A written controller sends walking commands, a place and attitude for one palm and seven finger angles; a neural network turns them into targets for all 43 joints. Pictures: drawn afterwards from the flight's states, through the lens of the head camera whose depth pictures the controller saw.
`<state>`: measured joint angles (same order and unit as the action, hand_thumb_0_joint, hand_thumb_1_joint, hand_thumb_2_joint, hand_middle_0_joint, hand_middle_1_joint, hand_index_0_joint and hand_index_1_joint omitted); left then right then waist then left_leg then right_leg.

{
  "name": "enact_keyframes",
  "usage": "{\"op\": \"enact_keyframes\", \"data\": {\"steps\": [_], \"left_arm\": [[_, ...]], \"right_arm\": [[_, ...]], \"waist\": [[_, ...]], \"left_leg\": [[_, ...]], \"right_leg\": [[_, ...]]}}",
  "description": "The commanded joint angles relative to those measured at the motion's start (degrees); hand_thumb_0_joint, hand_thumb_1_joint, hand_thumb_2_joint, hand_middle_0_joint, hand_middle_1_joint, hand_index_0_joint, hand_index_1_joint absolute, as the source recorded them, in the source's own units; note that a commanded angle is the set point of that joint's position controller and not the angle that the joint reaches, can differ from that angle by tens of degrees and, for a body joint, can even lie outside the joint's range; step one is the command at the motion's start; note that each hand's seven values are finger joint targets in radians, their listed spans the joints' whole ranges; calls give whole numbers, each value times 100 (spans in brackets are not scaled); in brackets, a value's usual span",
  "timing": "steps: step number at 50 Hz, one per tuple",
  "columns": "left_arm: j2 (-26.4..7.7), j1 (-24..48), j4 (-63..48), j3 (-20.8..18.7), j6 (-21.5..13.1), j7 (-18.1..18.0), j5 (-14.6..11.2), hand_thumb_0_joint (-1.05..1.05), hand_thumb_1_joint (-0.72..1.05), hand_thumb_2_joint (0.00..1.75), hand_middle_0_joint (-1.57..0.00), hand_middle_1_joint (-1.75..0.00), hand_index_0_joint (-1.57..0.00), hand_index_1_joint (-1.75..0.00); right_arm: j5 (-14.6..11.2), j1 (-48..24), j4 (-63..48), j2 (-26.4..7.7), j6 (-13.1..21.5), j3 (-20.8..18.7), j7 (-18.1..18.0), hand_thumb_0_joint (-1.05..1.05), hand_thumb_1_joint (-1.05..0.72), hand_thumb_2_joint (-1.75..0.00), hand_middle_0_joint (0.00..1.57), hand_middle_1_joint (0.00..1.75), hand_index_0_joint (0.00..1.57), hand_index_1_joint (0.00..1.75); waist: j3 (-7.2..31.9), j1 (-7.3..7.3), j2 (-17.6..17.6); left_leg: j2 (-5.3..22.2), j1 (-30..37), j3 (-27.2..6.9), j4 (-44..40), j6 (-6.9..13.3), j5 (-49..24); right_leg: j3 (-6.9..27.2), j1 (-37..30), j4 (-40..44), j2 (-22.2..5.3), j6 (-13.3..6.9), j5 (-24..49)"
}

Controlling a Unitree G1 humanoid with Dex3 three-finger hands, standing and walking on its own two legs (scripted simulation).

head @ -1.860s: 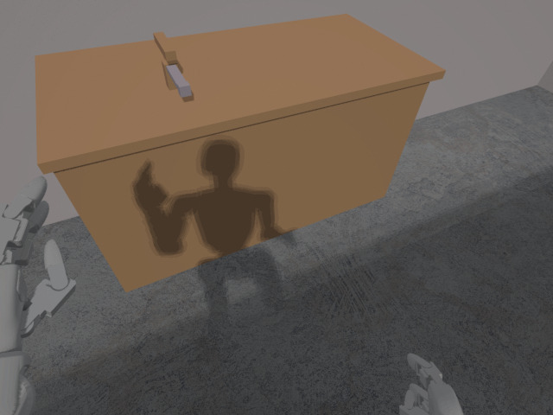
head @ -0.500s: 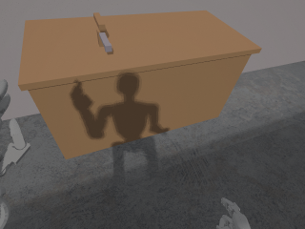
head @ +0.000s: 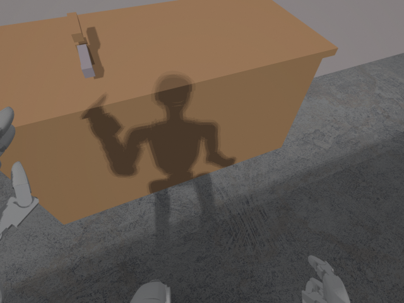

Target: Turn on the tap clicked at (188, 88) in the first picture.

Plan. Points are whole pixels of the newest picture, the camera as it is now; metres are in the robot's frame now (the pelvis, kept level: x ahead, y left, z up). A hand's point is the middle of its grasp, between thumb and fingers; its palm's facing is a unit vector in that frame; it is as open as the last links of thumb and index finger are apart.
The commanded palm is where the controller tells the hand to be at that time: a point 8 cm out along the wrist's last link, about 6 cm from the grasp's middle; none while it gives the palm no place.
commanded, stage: take the last steps up to it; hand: left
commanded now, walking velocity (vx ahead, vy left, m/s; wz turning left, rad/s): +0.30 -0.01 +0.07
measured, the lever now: (88, 70) +0.67 +0.34 +0.05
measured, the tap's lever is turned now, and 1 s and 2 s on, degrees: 0 0 0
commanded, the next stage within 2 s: come to a stop and stand still in 1.00 s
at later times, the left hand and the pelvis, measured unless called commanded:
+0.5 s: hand (99, 134) +0.34 +0.18 +0.18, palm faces +0.46 -0.78 -0.42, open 7.4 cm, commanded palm +0.27 +0.22 +0.19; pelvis +0.13 -0.07 -0.01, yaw +3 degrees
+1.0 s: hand (131, 86) +0.44 +0.15 +0.19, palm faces +0.43 -0.78 -0.46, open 7.4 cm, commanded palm +0.39 +0.19 +0.19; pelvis +0.24 -0.10 +0.00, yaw +3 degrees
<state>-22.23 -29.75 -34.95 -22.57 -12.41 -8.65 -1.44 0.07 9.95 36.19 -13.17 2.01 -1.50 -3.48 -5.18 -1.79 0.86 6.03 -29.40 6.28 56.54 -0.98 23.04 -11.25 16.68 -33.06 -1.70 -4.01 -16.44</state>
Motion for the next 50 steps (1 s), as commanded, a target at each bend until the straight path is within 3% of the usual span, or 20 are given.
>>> {"op": "enact_keyframes", "data": {"steps": [1, 4, 5, 7, 8, 10, 12, 18, 19, 21, 23, 26, 28, 35, 36, 38, 39, 44, 48, 50], "left_arm": [[-820, 313, -926, -699, -307, -299, -75, 0, 90, 90, -20, -30, -20, -30], [-789, 782, -852, -448, -302, -311, -50, 0, 90, 90, -20, -30, -20, -30], [-794, 932, -785, -412, -311, -303, -39, 0, 90, 90, -20, -30, -20, -30], [-814, 1191, -697, -358, -389, -240, -34, 0, 90, 90, -20, -30, -20, -30], [-945, 1280, -624, -369, -394, -214, 38, 0, 90, 90, -20, -30, -20, -30], [-824, 1050, -696, -349, -370, -161, 44, 0, 90, 90, -20, -30, -20, -30], [-788, 736, -980, -400, -342, -142, 43, 0, 90, 90, -20, -30, -20, -30], [-583, 696, -427, -347, -191, -184, -15, 0, 90, 90, -20, -30, -20, -30], [-636, 819, -306, -367, -184, -188, 5, 0, 90, 90, -20, -30, -20, -30], [-1062, 989, -204, -585, -136, -246, 29, 0, 90, 90, -20, -30, -20, -30], [-1093, 1194, -247, -605, -174, -210, -25, 0, 90, 90, -20, -30, -20, -30], [-834, 883, -350, -516, -348, -179, 37, 0, 90, 90, -20, -30, -20, -30], [-815, 800, -462, -532, -406, -202, 56, 0, 90, 90, -20, -30, -20, -30], [-837, 776, -974, -499, -381, -317, 8, 0, 90, 90, -20, -30, -20, -30], [-909, 787, -986, -571, -414, -325, -4, 0, 90, 90, -20, -30, -20, -30], [-839, 674, -784, -523, -468, -278, -40, 0, 90, 90, -20, -30, -20, -30], [-1030, 762, -738, -592, -445, -243, 9, 0, 90, 90, -20, -30, -20, -30], [-703, 183, -958, -506, -384, -164, -33, 0, 90, 90, -20, -30, -20, -30], [-672, 304, -558, -481, -282, -178, -39, 0, 90, 90, -20, -30, -20, -30], [-710, 620, -235, -457, -230, -174, 21, 0, 90, 90, -20, -30, -20, -30]], "right_arm": [[38, -319, -1037, -275, 344, -40, -76, 0, -90, -90, 20, 30, 20, 30], [15, -193, -1085, -397, 404, -100, -188, 0, -90, -90, 20, 30, 20, 30], [0, -147, -1119, -501, 405, -123, -217, 0, -90, -90, 20, 30, 20, 30], [5, -229, -1110, -488, 466, -46, -182, 0, -90, -90, 20, 30, 20, 30], [55, -294, -1081, -371, 523, 27, -173, 0, -90, -90, 20, 30, 20, 30], [2, -209, -970, -419, 550, -71, -118, 0, -90, -90, 20, 30, 20, 30], [-6, -175, -957, -472, 591, -114, -64, 0, -90, -90, 20, 30, 20, 30], [-37, -174, -1016, -445, 595, -71, -65, 0, -90, -90, 20, 30, 20, 30], [-46, -187, -999, -397, 573, -65, -81, 0, -90, -90, 20, 30, 20, 30], [-50, -256, -1032, -185, 531, 6, -91, 0, -90, -90, 20, 30, 20, 30], [-65, -470, -917, -325, 583, -38, -60, 0, -90, -90, 20, 30, 20, 30], [-33, -426, -736, -280, 410, 36, -45, 0, -90, -90, 20, 30, 20, 30], [-16, -455, -825, -249, 373, 24, -56, 0, -90, -90, 20, 30, 20, 30], [4, -173, -1075, -395, 415, -168, -122, 0, -90, -90, 20, 30, 20, 30], [-15, -94, -1102, -504, 409, -220, -144, 0, -90, -90, 20, 30, 20, 30], [-6, -169, -1100, -487, 409, -160, -112, 0, -90, -90, 20, 30, 20, 30], [36, -241, -1059, -484, 428, -129, -95, 0, -90, -90, 20, 30, 20, 30], [-55, -176, -970, -510, 553, -182, -16, 0, -90, -90, 20, 30, 20, 30], [-84, -192, -974, -488, 571, -115, -76, 0, -90, -90, 20, 30, 20, 30], [-82, -199, -939, -437, 506, -113, -113, 0, -90, -90, 20, 30, 20, 30]], "waist": [[1253, 229, 412], [1112, 124, -74], [1009, 64, -595], [955, 52, -2289], [680, 44, -1884], [726, 120, -1142], [979, 204, -1356], [972, 164, -1168], [969, 172, -765], [914, 276, 1733], [687, 272, 1321], [857, 187, 606], [1017, 190, 688], [1331, 161, 127], [1489, 76, -443], [1484, 90, -2046], [1221, 88, -1758], [1170, 184, -1558], [1079, 168, -1322], [1019, 169, -464]], "left_leg": [[-142, 801, 341, -1783, 59, -651], [-174, 1942, 333, -2841, 180, -879], [204, 2283, -410, -3221, 433, -509], [1826, 2793, -3230, -4225, 1282, -328], [2068, 2427, -3599, -4403, 1497, -52], [1799, 2511, -2648, -4043, 1472, -731], [1357, 2266, -1487, -3876, 1158, -1170], [838, 1174, -348, -3098, 582, -286], [638, 843, -120, -2510, 448, 150], [-433, -947, 302, 329, 64, 1086], [-105, -1353, -616, 1480, 23, 694], [73, -986, -483, 821, -65, 108], [44, -284, -208, -447, -7, -40], [-370, 1860, 456, -3040, 140, -1411], [1, 2562, -143, -3221, 386, -1733], [1702, 3326, -2821, -3749, 1359, -2913], [1946, 2953, -3126, -3881, 1579, -2511], [1101, 1973, -973, -3656, 1080, -2354], [863, 1403, -489, -3256, 728, -1355], [477, 802, -120, -2306, 434, -238]], "right_leg": [[1287, -711, 1240, -1445, -526, 563], [1094, -232, 574, -1085, -186, -188], [988, 266, -94, -795, -1, -448], [714, 1643, -2319, 15, 364, -1839], [1077, 1882, -2938, -159, 361, -1657], [1141, 2092, -2844, -347, 420, -1332], [772, 1465, -2123, -311, 472, -921], [-107, -583, 194, 132, 566, -190], [177, -920, 567, -38, 469, -290], [3470, -1611, 1765, -1963, -567, -275], [4001, -1416, 1940, -2277, -940, -350], [1995, -1509, 1400, -1799, -663, 1961], [1312, -1375, 1192, -1603, -489, 2593], [987, -1000, 204, -1145, -108, 1835], [798, -485, -627, -910, 113, 1680], [692, 1343, -2683, -8, 440, -1873], [1029, 1642, -3167, -176, 421, -1885], [519, 776, -1578, -233, 531, -860], [33, -314, -86, 52, 613, -290], [519, -971, 790, -277, 468, -14]]}}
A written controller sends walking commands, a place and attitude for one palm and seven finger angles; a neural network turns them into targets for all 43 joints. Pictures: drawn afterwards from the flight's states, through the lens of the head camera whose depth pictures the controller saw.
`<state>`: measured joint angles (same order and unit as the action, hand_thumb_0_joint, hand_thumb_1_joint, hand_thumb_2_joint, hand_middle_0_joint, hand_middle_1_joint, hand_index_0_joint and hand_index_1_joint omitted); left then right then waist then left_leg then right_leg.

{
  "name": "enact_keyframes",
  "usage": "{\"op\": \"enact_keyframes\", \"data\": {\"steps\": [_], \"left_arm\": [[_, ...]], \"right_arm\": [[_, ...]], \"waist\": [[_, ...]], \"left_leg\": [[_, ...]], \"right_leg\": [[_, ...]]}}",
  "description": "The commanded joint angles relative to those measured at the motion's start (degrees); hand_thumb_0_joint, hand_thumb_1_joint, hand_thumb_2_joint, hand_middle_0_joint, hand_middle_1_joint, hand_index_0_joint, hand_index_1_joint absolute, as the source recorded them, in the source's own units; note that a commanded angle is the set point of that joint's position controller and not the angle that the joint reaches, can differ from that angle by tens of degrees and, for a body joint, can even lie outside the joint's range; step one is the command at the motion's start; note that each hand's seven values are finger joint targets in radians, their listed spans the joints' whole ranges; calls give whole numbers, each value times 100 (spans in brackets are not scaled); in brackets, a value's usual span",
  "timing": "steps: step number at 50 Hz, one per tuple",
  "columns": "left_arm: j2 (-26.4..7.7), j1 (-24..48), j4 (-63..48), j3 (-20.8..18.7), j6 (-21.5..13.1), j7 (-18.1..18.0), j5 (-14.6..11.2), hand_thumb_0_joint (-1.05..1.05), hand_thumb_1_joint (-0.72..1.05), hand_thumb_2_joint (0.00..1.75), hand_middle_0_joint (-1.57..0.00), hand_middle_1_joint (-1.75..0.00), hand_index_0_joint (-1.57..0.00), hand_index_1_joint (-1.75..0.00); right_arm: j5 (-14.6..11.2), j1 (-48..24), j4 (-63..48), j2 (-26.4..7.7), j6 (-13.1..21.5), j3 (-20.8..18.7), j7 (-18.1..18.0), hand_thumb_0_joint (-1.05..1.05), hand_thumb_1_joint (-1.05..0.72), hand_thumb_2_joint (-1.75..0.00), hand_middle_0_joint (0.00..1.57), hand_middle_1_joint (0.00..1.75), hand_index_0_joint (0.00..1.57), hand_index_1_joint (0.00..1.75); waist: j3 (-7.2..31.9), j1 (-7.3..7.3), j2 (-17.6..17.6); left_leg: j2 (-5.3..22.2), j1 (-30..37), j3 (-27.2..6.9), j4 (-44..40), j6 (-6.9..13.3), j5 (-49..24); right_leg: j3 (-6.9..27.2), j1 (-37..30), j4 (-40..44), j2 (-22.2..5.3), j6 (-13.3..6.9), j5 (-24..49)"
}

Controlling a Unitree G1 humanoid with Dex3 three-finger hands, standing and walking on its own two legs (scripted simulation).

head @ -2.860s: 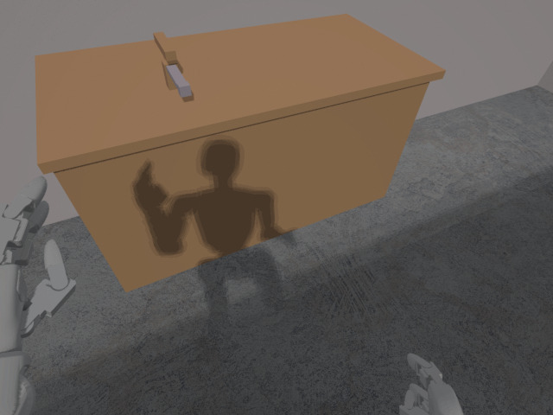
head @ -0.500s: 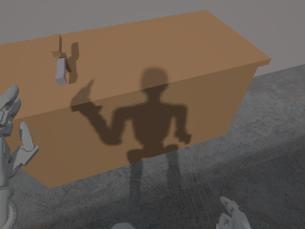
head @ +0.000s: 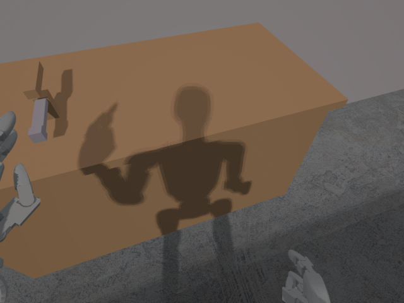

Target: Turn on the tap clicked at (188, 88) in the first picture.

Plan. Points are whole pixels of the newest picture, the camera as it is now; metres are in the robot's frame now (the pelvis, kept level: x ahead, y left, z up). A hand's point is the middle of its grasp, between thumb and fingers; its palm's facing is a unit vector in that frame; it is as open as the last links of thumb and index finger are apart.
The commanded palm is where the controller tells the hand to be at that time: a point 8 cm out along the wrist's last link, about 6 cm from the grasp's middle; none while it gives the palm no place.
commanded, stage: come to a stop and stand still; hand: left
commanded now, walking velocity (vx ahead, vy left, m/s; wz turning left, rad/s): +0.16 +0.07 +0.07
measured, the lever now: (38, 134) +0.46 +0.42 +0.05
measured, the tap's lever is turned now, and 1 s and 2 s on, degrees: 0 0 0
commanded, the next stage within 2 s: look again from close up in 1.42 s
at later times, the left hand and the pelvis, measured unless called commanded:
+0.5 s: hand (47, 173) +0.26 +0.24 +0.18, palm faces +0.41 -0.82 -0.41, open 7.4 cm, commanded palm +0.20 +0.28 +0.18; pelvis +0.04 +0.00 +0.00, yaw +1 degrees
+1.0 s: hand (50, 211) +0.21 +0.22 +0.17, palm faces +0.40 -0.84 -0.36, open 7.4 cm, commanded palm +0.16 +0.26 +0.18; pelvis +0.00 -0.02 +0.01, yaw +0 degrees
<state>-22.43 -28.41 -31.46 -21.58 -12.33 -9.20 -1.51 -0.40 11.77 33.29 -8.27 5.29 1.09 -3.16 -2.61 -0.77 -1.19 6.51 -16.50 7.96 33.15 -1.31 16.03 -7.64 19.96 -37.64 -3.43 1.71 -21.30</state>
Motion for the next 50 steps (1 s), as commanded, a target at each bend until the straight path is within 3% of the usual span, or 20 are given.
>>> {"op": "enact_keyframes", "data": {"steps": [1, 2, 3, 4, 7, 9, 12, 15, 16, 17, 18, 19, 23, 29, 32, 34, 39, 42, 44, 50], "left_arm": [[-882, 645, -495, -616, -221, -138, 75, 0, 90, 90, -20, -30, -20, -30], [-975, 733, -386, -713, -138, -143, 10, 0, 90, 90, -20, -30, -20, -30], [-953, 892, -442, -619, -168, -121, -16, 0, 90, 90, -20, -30, -20, -30], [-996, 864, -515, -680, -232, -121, -18, 0, 90, 90, -20, -30, -20, -30], [-895, 822, -843, -615, -400, -119, 36, 0, 90, 90, -20, -30, -20, -30], [-854, 377, -873, -665, -420, -155, 48, 0, 90, 90, -20, -30, -20, -30], [-848, 82, -1066, -735, -377, -222, 23, 0, 90, 90, -20, -30, -20, -30], [-828, 231, -1256, -687, -327, -236, 6, 0, 90, 90, -20, -30, -20, -30], [-875, 317, -1271, -689, -318, -236, -8, 0, 90, 90, -20, -30, -20, -30], [-890, 368, -1373, -640, -315, -225, -21, 0, 90, 90, -20, -30, -20, -30], [-786, 158, -1083, -604, -325, -183, -32, 0, 90, 90, -20, -30, -20, -30], [-804, 193, -1110, -600, -368, -129, -17, 0, 90, 90, -20, -30, -20, -30], [-769, 443, -1479, -438, -386, -113, 41, 0, 90, 90, -20, -30, -20, -30], [-739, 171, -1071, -511, -141, -69, -55, 0, 90, 90, -20, -30, -20, -30], [-753, 385, -806, -515, -16, -24, -113, 0, 90, 90, -20, -30, -20, -30], [-779, 357, -661, -460, 61, -38, -170, 0, 90, 90, -20, -30, -20, -30], [-825, 809, -640, -411, 28, -102, -90, 0, 90, 90, -20, -30, -20, -30], [-882, 857, -812, -401, -41, -67, -68, 0, 90, 90, -20, -30, -20, -30], [-785, 770, -837, -332, -123, -70, -30, 0, 90, 90, -20, -30, -20, -30], [-658, 592, -568, -284, -238, -95, 17, 0, 90, 90, -20, -30, -20, -30]], "right_arm": [[-26, -359, -673, -805, 132, -359, -145, 0, -90, -90, 20, 30, 20, 30], [4, -552, -737, -831, 182, -321, -126, 0, -90, -90, 20, 30, 20, 30], [18, -539, -622, -918, 205, -370, -94, 0, -90, -90, 20, 30, 20, 30], [3, -539, -550, -862, 194, -310, -77, 0, -90, -90, 20, 30, 20, 30], [36, -641, -480, -777, 86, -205, -75, 0, -90, -90, 20, 30, 20, 30], [67, -647, -595, -747, 80, -225, -96, 0, -90, -90, 20, 30, 20, 30], [53, -607, -792, -742, 64, -271, -120, 0, -90, -90, 20, 30, 20, 30], [41, -417, -854, -815, -7, -327, -155, 0, -90, -90, 20, 30, 20, 30], [18, -391, -880, -870, -19, -365, -191, 0, -90, -90, 20, 30, 20, 30], [-20, -402, -940, -1018, -4, -419, -212, 0, -90, -90, 20, 30, 20, 30], [-31, -301, -950, -1041, 39, -428, -174, 0, -90, -90, 20, 30, 20, 30], [58, -293, -941, -1000, 72, -391, -138, 0, -90, -90, 20, 30, 20, 30], [70, -247, -819, -1019, 284, -390, 9, 0, -90, -90, 20, 30, 20, 30], [49, -349, -851, -1012, 272, -282, 7, 0, -90, -90, 20, 30, 20, 30], [1, -449, -917, -883, 181, -246, -41, 0, -90, -90, 20, 30, 20, 30], [0, -404, -810, -796, 131, -209, -69, 0, -90, -90, 20, 30, 20, 30], [19, -501, -644, -826, 112, -138, -160, 0, -90, -90, 20, 30, 20, 30], [26, -544, -708, -932, 113, -210, -199, 0, -90, -90, 20, 30, 20, 30], [64, -556, -722, -926, 119, -141, -203, 0, -90, -90, 20, 30, 20, 30], [58, -390, -722, -986, 240, -234, -165, 0, -90, -90, 20, 30, 20, 30]], "waist": [[727, 41, 1096], [596, 196, 1883], [579, 143, 1865], [555, 94, 1490], [797, 37, 756], [969, 109, 909], [1073, 175, 927], [1243, 65, 718], [1255, 49, 419], [1276, 114, -292], [1266, 174, -789], [1195, 140, -1469], [1338, 101, -1181], [1092, 73, -985], [903, 58, 390], [696, 41, 800], [651, 65, 724], [603, 129, -48], [444, 144, -602], [504, 125, -365]], "left_leg": [[-185, -1286, 91, 1296, 221, 1235], [-536, -1945, -170, 2446, 111, 1746], [-384, -2095, -668, 3144, 76, 1433], [-285, -2250, -833, 3491, 21, 1187], [-210, -1631, -633, 2589, -70, 809], [-339, -1088, -347, 1552, -48, 601], [-480, -722, -155, 522, -50, 273], [-495, 243, -218, -581, -47, -958], [-188, 688, -358, -815, 46, -2091], [466, 955, -1024, -876, 274, -3385], [983, 1223, -1528, -998, 555, -4304], [1273, 1211, -1993, -1257, 831, -4735], [1050, 1559, -1423, -958, 748, -4475], [812, 471, -1008, -1009, 461, -2140], [21, -83, -444, -425, 42, 17], [-290, 21, -513, 312, 2, 240], [-356, -19, -790, -17, 74, -116], [-148, 395, -885, -626, 160, -668], [138, -57, -1274, -1233, 277, -347], [-28, -532, -1133, -1325, 234, 682]], "right_leg": [[1816, -1513, 1794, -1089, -546, 456], [3239, -1464, 2258, -1938, -1034, 507], [3407, -1499, 2329, -2095, -1191, 717], [3149, -1623, 2161, -2108, -1288, 1353], [1254, -1735, 1468, -1632, -957, 4237], [857, -1804, 1264, -1454, -843, 4834], [827, -1958, 1095, -1444, -808, 4886], [702, -1613, 715, -1151, -518, 4240], [617, -1304, 496, -879, -318, 3628], [452, -954, 222, -493, -119, 2372], [432, -421, -93, -118, -41, 197], [431, -27, -646, 109, -22, -1013], [485, -95, -136, 213, -76, -394], [397, -1211, 1409, 233, -37, 687], [1259, -973, 1802, -363, -269, 1210], [1927, -330, 2213, -939, -597, 938], [1512, -652, 1915, -828, -597, 1127], [1359, -470, 1859, -513, -393, 577], [1013, -708, 1664, -96, -207, 186], [1118, -1077, 1842, -53, -224, -22]]}}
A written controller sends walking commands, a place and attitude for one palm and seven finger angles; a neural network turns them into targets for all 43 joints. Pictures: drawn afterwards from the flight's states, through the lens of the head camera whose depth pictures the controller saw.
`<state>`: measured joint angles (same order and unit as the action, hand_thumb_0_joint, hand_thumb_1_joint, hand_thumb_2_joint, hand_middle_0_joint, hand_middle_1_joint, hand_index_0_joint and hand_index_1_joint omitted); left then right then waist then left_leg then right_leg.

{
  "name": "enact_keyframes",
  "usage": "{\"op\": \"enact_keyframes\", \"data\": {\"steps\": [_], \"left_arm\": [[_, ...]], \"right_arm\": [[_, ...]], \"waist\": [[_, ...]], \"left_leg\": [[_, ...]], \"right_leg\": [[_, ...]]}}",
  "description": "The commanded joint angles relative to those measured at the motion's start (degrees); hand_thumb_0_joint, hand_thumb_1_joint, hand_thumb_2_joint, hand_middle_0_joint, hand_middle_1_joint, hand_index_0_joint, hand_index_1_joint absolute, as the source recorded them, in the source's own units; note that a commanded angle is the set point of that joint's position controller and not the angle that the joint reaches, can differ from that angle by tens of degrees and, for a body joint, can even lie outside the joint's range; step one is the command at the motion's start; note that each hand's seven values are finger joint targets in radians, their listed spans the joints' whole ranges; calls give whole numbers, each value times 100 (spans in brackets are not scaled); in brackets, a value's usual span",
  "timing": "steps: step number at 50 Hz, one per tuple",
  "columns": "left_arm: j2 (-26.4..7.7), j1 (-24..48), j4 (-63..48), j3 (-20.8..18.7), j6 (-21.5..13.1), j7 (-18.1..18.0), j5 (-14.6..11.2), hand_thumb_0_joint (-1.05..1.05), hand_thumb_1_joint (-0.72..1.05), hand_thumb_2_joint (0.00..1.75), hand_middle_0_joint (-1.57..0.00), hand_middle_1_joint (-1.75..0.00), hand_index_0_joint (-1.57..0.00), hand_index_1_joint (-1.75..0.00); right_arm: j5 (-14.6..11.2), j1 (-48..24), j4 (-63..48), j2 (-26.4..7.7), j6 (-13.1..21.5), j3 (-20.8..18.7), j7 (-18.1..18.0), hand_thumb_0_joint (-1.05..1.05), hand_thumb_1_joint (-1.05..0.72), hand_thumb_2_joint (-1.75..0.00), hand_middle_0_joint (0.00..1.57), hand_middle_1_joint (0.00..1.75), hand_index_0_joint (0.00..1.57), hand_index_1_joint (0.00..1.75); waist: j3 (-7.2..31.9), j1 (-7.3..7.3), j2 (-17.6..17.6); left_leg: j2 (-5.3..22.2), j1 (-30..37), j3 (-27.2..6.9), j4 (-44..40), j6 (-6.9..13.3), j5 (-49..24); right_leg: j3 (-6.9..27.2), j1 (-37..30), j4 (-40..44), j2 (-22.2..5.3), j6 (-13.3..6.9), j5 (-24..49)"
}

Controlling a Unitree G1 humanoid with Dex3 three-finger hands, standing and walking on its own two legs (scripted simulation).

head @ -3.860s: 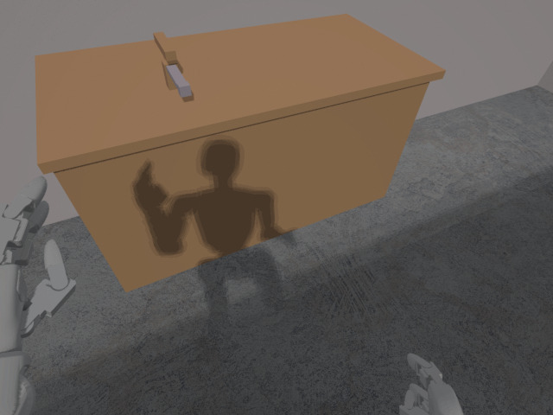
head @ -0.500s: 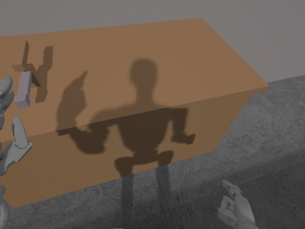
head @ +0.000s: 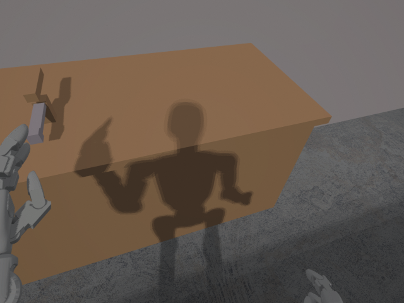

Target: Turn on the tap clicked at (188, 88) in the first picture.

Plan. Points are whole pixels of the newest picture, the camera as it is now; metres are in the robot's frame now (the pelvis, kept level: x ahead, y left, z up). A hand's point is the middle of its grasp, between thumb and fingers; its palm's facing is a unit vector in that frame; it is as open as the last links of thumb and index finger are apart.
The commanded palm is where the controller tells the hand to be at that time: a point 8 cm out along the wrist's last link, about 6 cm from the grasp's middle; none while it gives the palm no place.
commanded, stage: come to a stop and stand still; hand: left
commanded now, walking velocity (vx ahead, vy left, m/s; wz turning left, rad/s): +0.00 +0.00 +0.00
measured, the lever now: (34, 136) +0.46 +0.44 +0.05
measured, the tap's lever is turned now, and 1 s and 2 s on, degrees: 0 0 0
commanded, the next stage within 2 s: look again from close up in 0.42 s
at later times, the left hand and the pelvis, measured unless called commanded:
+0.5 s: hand (39, 205) +0.21 +0.26 +0.16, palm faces +0.41 -0.84 -0.36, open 7.4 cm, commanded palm +0.16 +0.29 +0.18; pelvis +0.00 +0.01 +0.00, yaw +0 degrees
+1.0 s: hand (26, 173) +0.26 +0.30 +0.17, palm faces +0.42 -0.84 -0.35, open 7.4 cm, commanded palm +0.19 +0.32 +0.18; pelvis +0.03 +0.04 +0.00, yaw -1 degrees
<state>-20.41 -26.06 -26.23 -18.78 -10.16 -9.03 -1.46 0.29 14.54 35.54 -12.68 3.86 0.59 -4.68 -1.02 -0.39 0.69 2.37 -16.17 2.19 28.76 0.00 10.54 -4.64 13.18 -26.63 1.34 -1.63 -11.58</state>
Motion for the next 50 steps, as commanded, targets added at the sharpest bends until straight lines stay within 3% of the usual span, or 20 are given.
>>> {"op": "enact_keyframes", "data": {"steps": [1, 5, 13, 20, 25, 26, 27, 28, 29, 30, 32, 34, 36, 37, 38, 42, 43, 44, 48, 50], "left_arm": [[-856, 369, -1113, -544, -448, -111, 14, 0, 90, 90, -20, -30, -20, -30], [-875, 363, -1064, -546, -419, -112, 0, 0, 90, 90, -20, -30, -20, -30], [-860, 570, -1189, -506, -396, -107, 15, 0, 90, 90, -20, -30, -20, -30], [-765, 519, -1052, -444, -346, -97, -1, 0, 90, 90, -20, -30, -20, -30], [-796, 460, -1125, -474, -324, -99, -8, 0, 90, 90, -20, -30, -20, -30], [-5681, 6542, -2618, -3967, -896, -3, 841, 0, 90, 90, -20, -30, -20, -30], [-3940, 5580, -736, -2857, -811, 128, 427, 0, 90, 90, -20, -30, -20, -30], [-1897, 3255, 999, -1393, -651, 307, 216, 0, 90, 90, -20, -30, -20, -30], [-1024, 1923, 1013, -685, -645, 463, 35, 0, 90, 90, -20, -30, -20, -30], [-599, 1028, 449, -321, -605, 499, -127, 0, 90, 90, -20, -30, -20, -30], [-360, 196, -415, -80, -520, 513, -149, 0, 90, 90, -20, -30, -20, -30], [-829, 43, -928, -457, -439, 408, -70, 0, 90, 90, -20, -30, -20, -30], [-1196, 169, -972, -922, -439, 302, -42, 0, 90, 90, -20, -30, -20, -30], [-1638, 463, -1159, -1323, -468, 230, -19, 0, 90, 90, -20, -30, -20, -30], [-1407, 638, -1116, -1225, -519, 236, -37, 0, 90, 90, -20, -30, -20, -30], [-1449, 1499, -1516, -1202, -704, 182, 9, 0, 90, 90, -20, -30, -20, -30], [-1292, 1490, -1421, -1063, -725, 179, 17, 0, 90, 90, -20, -30, -20, -30], [-1161, 1412, -1389, -945, -729, 179, 18, 0, 90, 90, -20, -30, -20, -30], [-818, 933, -1199, -613, -663, 177, 16, 0, 90, 90, -20, -30, -20, -30], [-746, 716, -1070, -544, -599, 171, 0, 0, 90, 90, -20, -30, -20, -30]], "right_arm": [[-11, -665, -950, -552, 391, -196, -3, 0, -90, -90, 20, 30, 20, 30], [1, -649, -931, -545, 416, -198, -9, 0, -90, -90, 20, 30, 20, 30], [7, -706, -920, -520, 460, -151, -30, 0, -90, -90, 20, 30, 20, 30], [-3, -684, -867, -500, 451, -146, -8, 0, -90, -90, 20, 30, 20, 30], [-8, -753, -901, -489, 410, -135, -11, 0, -90, -90, 20, 30, 20, 30], [187, -213, -930, -716, 656, -300, 57, 0, -90, -90, 20, 30, 20, 30], [-60, -473, -492, -255, 646, -112, 74, 0, -90, -90, 20, 30, 20, 30], [-11, -474, -620, -293, 767, -195, 125, 0, -90, -90, 20, 30, 20, 30], [-120, -460, -943, -489, 798, -306, 215, 0, -90, -90, 20, 30, 20, 30], [-193, -436, -990, -499, 753, -298, 358, 0, -90, -90, 20, 30, 20, 30], [-236, -568, -1183, -534, 753, -312, 526, 0, -90, -90, 20, 30, 20, 30], [-216, -620, -1285, -571, 737, -255, 511, 0, -90, -90, 20, 30, 20, 30], [-162, -635, -1324, -580, 724, -220, 397, 0, -90, -90, 20, 30, 20, 30], [-133, -667, -1347, -610, 703, -208, 334, 0, -90, -90, 20, 30, 20, 30], [-103, -697, -1368, -549, 712, -176, 281, 0, -90, -90, 20, 30, 20, 30], [-34, -740, -1328, -574, 807, -133, 184, 0, -90, -90, 20, 30, 20, 30], [-27, -741, -1279, -544, 851, -128, 190, 0, -90, -90, 20, 30, 20, 30], [-18, -694, -1259, -540, 889, -126, 206, 0, -90, -90, 20, 30, 20, 30], [16, -663, -1141, -541, 892, -151, 299, 0, -90, -90, 20, 30, 20, 30], [27, -682, -1094, -588, 805, -194, 325, 0, -90, -90, 20, 30, 20, 30]], "waist": [[324, 74, -516], [327, 56, -376], [374, 81, -591], [541, 76, -295], [569, 95, -459], [-480, 267, 729], [525, 93, -85], [987, 196, -365], [913, 319, -756], [857, 295, -1002], [818, 318, -783], [670, 316, -179], [555, 283, 381], [488, 258, 249], [486, 223, 149], [540, 197, -992], [653, 211, -1104], [741, 215, -1118], [997, 214, -522], [1022, 181, -379]], "left_leg": [[338, -484, -497, -792, 83, 1227], [303, -331, -491, -777, 53, 1143], [394, -413, -628, -1162, 56, 1139], [307, -193, -470, -910, 26, 660], [340, -160, -489, -922, 31, 443], [311, -870, -201, 157, 206, 225], [152, 194, -190, 265, 138, -26], [-26, 720, -181, 95, 34, -2], [-12, 661, -56, -5, 52, 173], [55, 554, -129, -290, 107, 292], [212, 375, -318, -686, 146, 451], [355, -9, -439, -983, 159, 954], [289, -138, -426, -1025, 129, 1279], [241, -104, -411, -1063, 100, 1226], [260, -100, -429, -1106, 122, 1208], [341, -82, -551, -1255, 206, 1231], [353, 20, -499, -1186, 211, 1061], [315, 136, -468, -1076, 198, 754], [142, 565, -323, -637, 96, -497], [66, 547, -221, -442, 88, -570]], "right_leg": [[881, -262, 841, -561, 94, -1120], [867, -96, 977, -542, 87, -1291], [601, -401, 716, -326, 160, -757], [655, -421, 766, -406, 152, -310], [612, -455, 686, -402, 159, -130], [1169, 463, 1411, -827, 579, 603], [962, 422, 920, -1401, -285, 173], [1297, 387, 586, -1004, -377, 475], [1293, 243, 631, -895, -98, 251], [1102, -19, 641, -796, 49, -78], [762, -234, 522, -531, 126, -387], [569, -357, 478, -362, 144, -650], [567, -248, 668, -314, 142, -907], [563, -164, 687, -289, 132, -1009], [484, -177, 617, -282, 126, -927], [446, -452, 288, -209, 88, -328], [416, -512, 255, -209, 80, -122], [406, -564, 272, -226, 68, 106], [471, -567, 467, -300, 52, 823], [549, -551, 482, -393, 20, 936]]}}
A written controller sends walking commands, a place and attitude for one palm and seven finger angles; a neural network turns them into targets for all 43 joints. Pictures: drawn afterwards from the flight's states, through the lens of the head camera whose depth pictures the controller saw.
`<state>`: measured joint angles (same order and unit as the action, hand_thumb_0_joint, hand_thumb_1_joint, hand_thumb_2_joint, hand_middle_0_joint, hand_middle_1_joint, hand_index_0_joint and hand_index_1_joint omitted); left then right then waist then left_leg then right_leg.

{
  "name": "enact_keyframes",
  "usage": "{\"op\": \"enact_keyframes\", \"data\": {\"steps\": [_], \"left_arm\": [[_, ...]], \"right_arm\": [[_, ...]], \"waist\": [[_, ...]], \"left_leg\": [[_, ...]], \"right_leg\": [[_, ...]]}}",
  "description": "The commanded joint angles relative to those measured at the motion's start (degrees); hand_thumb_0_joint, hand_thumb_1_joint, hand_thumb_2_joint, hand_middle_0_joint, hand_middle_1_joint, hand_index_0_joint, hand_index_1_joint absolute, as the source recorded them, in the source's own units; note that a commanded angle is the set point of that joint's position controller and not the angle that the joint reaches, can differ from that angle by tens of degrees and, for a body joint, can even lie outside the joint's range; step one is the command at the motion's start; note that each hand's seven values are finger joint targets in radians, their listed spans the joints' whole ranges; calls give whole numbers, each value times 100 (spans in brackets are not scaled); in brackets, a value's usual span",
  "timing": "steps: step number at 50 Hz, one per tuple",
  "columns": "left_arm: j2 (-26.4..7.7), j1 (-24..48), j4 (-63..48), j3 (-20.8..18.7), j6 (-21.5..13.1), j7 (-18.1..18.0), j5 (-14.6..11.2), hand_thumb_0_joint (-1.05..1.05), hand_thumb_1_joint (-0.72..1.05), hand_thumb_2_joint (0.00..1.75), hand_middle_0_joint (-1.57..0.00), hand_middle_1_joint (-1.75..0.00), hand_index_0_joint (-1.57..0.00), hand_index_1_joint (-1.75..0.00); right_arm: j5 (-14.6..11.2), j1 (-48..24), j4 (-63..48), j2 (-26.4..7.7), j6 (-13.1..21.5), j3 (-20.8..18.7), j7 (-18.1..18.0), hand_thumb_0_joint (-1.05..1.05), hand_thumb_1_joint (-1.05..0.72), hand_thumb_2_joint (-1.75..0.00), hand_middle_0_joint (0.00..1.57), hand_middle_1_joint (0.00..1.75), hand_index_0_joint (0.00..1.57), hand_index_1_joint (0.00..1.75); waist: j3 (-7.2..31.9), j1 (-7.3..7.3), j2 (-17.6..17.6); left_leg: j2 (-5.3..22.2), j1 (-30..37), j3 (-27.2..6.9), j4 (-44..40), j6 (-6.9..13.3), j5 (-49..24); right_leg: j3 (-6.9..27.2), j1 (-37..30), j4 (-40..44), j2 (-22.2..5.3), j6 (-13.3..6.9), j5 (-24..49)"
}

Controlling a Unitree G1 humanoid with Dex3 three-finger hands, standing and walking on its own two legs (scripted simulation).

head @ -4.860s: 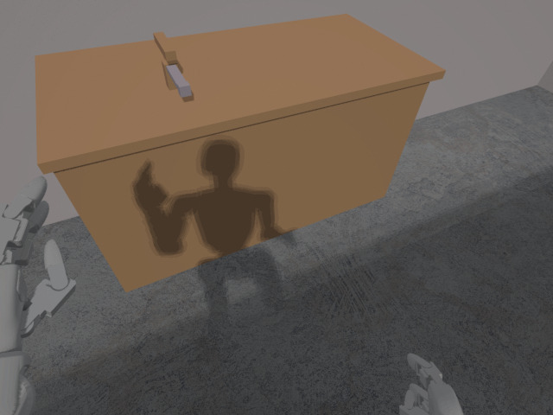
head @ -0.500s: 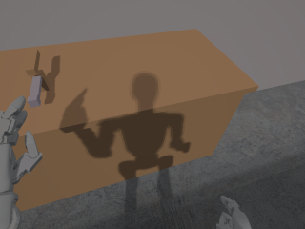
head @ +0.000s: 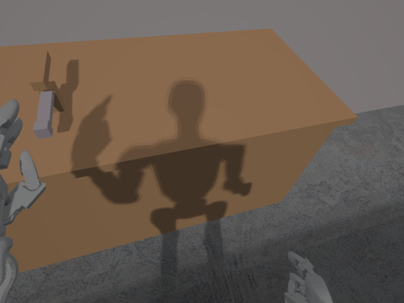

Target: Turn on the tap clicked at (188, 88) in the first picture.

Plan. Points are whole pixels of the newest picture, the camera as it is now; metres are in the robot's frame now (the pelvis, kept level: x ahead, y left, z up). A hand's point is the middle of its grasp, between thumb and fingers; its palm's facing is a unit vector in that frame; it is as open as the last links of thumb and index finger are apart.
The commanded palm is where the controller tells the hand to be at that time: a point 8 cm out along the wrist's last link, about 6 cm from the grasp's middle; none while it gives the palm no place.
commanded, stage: shuffle to correct the standing spot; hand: left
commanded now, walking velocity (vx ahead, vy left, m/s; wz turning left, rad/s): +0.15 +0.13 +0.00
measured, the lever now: (43, 129) +0.43 +0.41 +0.04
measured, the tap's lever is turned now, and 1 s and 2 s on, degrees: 0 0 0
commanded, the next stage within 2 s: come to a stop and stand still in 1.02 s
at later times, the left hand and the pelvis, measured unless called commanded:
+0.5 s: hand (39, 166) +0.26 +0.28 +0.16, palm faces +0.41 -0.83 -0.37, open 7.4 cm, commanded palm +0.20 +0.31 +0.18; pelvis +0.04 +0.03 -0.02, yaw +1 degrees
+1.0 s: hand (28, 154) +0.27 +0.30 +0.17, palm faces +0.39 -0.84 -0.37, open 7.4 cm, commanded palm +0.21 +0.34 +0.18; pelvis +0.05 +0.06 -0.01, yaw +1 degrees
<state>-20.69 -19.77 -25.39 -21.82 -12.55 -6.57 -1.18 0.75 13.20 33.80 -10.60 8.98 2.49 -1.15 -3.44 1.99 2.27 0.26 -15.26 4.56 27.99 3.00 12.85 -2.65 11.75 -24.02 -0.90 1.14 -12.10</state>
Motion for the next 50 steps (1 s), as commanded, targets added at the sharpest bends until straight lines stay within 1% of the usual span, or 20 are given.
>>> {"op": "enact_keyframes", "data": {"steps": [1, 6, 17, 22, 24, 28, 31, 33, 35, 36, 37, 38, 39, 40, 41, 42, 43, 45, 47, 50], "left_arm": [[-722, 44, -1124, -233, -332, -80, -34, 0, 90, 90, -20, -30, -20, -30], [-949, 6, -1052, -464, -267, -91, -105, 0, 90, 90, -20, -30, -20, -30], [-1079, 127, -1557, -579, -333, -118, -152, 0, 90, 90, -20, -30, -20, -30], [-1126, 33, -1459, -673, -359, -152, -152, 0, 90, 90, -20, -30, -20, -30], [-1025, 32, -1344, -599, -362, -149, -166, 0, 90, 90, -20, -30, -20, -30], [-1021, 83, -1438, -630, -402, -129, -166, 0, 90, 90, -20, -30, -20, -30], [-971, 72, -1394, -590, -438, -136, -108, 0, 90, 90, -20, -30, -20, -30], [-1077, -39, -1288, -688, -448, -179, -112, 0, 90, 90, -20, -30, -20, -30], [-1100, -111, -1106, -686, -450, -201, -137, 0, 90, 90, -20, -30, -20, -30], [-1169, 23, -1151, -738, -484, -232, -128, 0, 90, 90, -20, -30, -20, -30], [-1311, 146, -1232, -856, -490, -273, -114, 0, 90, 90, -20, -30, -20, -30], [-1124, 217, -1338, -691, -480, -278, -103, 0, 90, 90, -20, -30, -20, -30], [-1062, 301, -1341, -632, -420, -277, -83, 0, 90, 90, -20, -30, -20, -30], [-998, 374, -1515, -576, -412, -234, -85, 0, 90, 90, -20, -30, -20, -30], [-1003, 355, -1812, -592, -484, -220, -88, 0, 90, 90, -20, -30, -20, -30], [-1204, 369, -1825, -743, -557, -197, -107, 0, 90, 90, -20, -30, -20, -30], [-1093, 310, -1703, -638, -530, -199, -66, 0, 90, 90, -20, -30, -20, -30], [-1058, 238, -1717, -618, -528, -214, -39, 0, 90, 90, -20, -30, -20, -30], [-1088, -61, -1695, -685, -494, -192, -35, 0, 90, 90, -20, -30, -20, -30], [-954, -557, -1435, -616, -449, -129, -64, 0, 90, 90, -20, -30, -20, -30]], "right_arm": [[-12, -551, -909, -807, 242, -395, -23, 0, -90, -90, 20, 30, 20, 30], [-40, -623, -1002, -800, 2, -403, -63, 0, -90, -90, 20, 30, 20, 30], [-110, -583, -1120, -875, -56, -467, -32, 0, -90, -90, 20, 30, 20, 30], [-144, -555, -1081, -891, -149, -518, -14, 0, -90, -90, 20, 30, 20, 30], [-157, -528, -1053, -853, -204, -501, -8, 0, -90, -90, 20, 30, 20, 30], [-134, -518, -1063, -843, -179, -482, -32, 0, -90, -90, 20, 30, 20, 30], [-105, -502, -1043, -892, -128, -509, -9, 0, -90, -90, 20, 30, 20, 30], [-115, -562, -1036, -847, -152, -501, -27, 0, -90, -90, 20, 30, 20, 30], [-125, -562, -1002, -811, -211, -564, -23, 0, -90, -90, 20, 30, 20, 30], [-134, -587, -967, -780, -236, -557, -5, 0, -90, -90, 20, 30, 20, 30], [-137, -659, -925, -806, -273, -547, -5, 0, -90, -90, 20, 30, 20, 30], [-141, -659, -867, -715, -295, -495, 4, 0, -90, -90, 20, 30, 20, 30], [-148, -491, -758, -692, -324, -476, 5, 0, -90, -90, 20, 30, 20, 30], [-172, -424, -761, -744, -312, -502, -31, 0, -90, -90, 20, 30, 20, 30], [-181, -495, -889, -908, -229, -592, -64, 0, -90, -90, 20, 30, 20, 30], [-121, -591, -933, -813, -125, -606, -69, 0, -90, -90, 20, 30, 20, 30], [-55, -508, -881, -745, -79, -573, -29, 0, -90, -90, 20, 30, 20, 30], [-71, -489, -830, -792, -37, -624, 4, 0, -90, -90, 20, 30, 20, 30], [-101, -492, -804, -800, 23, -604, -17, 0, -90, -90, 20, 30, 20, 30], [-114, -417, -771, -793, 37, -532, -37, 0, -90, -90, 20, 30, 20, 30]], "waist": [[1235, -74, -541], [1005, -126, -438], [1221, -164, -985], [1241, -184, -529], [1146, -198, -560], [972, -211, -1146], [974, -168, -956], [1166, -109, -321], [1079, -92, 951], [856, -75, 1106], [637, -53, 838], [482, -88, 681], [475, -316, 255], [563, -443, -739], [778, -405, -2270], [852, -401, -2586], [756, -411, -1966], [705, -364, -865], [739, -249, -868], [638, -202, -1147]], "left_leg": [[252, 395, -462, -338, -208, -647], [236, 130, -540, -235, -124, -447], [450, 603, -712, 198, -80, -2226], [305, 141, -556, 653, -191, -1983], [315, 26, -673, 583, -196, -1710], [699, 511, -1265, -126, -52, -1713], [683, 330, -1112, 2, -112, -1681], [398, -390, -681, 753, -205, -1520], [-111, -1310, -162, 1983, -276, -191], [-90, -1723, -203, 2343, -272, 1029], [108, -1892, -471, 2393, -198, 1834], [351, -1677, -743, 1918, -107, 1961], [266, -747, -570, 1014, -100, 1369], [69, 216, -605, 27, -90, 583], [793, 1237, -1939, -618, 222, -291], [1401, 1491, -2944, -1230, 553, -471], [1496, 1386, -3404, -1321, 561, -478], [1481, 1464, -2827, -999, 791, -1336], [1212, 1364, -1966, -883, 802, -1715], [1076, 619, -1471, -1122, 662, -1237]], "right_leg": [[379, -365, 209, -190, -284, 851], [300, -260, -65, -217, -339, 622], [-99, -50, -1067, -129, -291, 927], [290, -383, -1090, -456, -481, 1390], [264, -236, -1272, -468, -469, 1080], [-289, 452, -1528, -36, -202, -246], [-341, 55, -1018, -29, -291, -251], [195, -833, -776, -479, -542, 828], [1701, -1188, -286, -1504, -1116, 1120], [2172, -1156, -37, -1964, -1359, 963], [2365, -999, 67, -2183, -1395, 644], [2052, -705, -113, -2147, -1245, 298], [1378, 27, -633, -1743, -958, -28], [418, 690, -1657, -843, -577, -203], [-361, 1731, -2981, 47, -90, -673], [-98, 2320, -4148, 195, -41, -2287], [160, 2577, -4776, 138, -149, -2073], [233, 2896, -5026, -129, -139, -1566], [16, 2756, -4499, -204, -93, -1204], [-259, 1881, -3080, -233, -113, -862]]}}
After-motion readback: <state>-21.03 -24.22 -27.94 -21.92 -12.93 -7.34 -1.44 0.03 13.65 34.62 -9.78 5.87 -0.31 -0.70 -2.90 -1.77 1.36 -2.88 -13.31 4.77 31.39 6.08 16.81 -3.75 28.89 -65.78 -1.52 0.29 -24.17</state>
